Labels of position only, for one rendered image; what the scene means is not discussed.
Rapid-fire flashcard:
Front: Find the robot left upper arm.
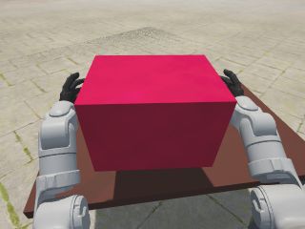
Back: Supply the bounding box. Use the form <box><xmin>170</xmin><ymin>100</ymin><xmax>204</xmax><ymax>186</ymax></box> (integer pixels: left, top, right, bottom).
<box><xmin>33</xmin><ymin>194</ymin><xmax>91</xmax><ymax>229</ymax></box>

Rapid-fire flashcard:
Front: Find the robot right hand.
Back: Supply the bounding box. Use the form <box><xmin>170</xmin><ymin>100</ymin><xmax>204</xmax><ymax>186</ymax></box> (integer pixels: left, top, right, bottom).
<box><xmin>220</xmin><ymin>69</ymin><xmax>244</xmax><ymax>97</ymax></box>

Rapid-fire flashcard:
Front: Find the left robot forearm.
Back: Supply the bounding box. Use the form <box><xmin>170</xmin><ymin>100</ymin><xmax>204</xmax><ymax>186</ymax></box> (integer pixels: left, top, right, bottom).
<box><xmin>32</xmin><ymin>100</ymin><xmax>81</xmax><ymax>229</ymax></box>

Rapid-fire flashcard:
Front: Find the carton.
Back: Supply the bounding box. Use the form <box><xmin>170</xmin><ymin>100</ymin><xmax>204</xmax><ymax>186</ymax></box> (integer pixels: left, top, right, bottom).
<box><xmin>73</xmin><ymin>54</ymin><xmax>237</xmax><ymax>172</ymax></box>

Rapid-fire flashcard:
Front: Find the robot right upper arm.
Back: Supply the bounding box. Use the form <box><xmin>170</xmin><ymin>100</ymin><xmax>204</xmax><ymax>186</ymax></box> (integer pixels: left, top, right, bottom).
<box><xmin>251</xmin><ymin>183</ymin><xmax>305</xmax><ymax>229</ymax></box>

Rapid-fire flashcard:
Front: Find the robot left hand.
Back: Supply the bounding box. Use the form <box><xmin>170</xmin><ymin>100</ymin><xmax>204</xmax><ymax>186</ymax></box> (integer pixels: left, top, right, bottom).
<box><xmin>59</xmin><ymin>72</ymin><xmax>86</xmax><ymax>104</ymax></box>

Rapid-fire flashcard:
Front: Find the table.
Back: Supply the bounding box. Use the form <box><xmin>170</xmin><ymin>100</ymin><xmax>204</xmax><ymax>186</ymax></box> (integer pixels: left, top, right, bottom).
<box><xmin>23</xmin><ymin>82</ymin><xmax>305</xmax><ymax>229</ymax></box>

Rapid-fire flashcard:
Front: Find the right robot forearm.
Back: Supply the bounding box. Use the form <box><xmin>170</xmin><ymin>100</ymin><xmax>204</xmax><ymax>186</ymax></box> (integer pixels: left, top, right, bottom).
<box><xmin>230</xmin><ymin>95</ymin><xmax>305</xmax><ymax>194</ymax></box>

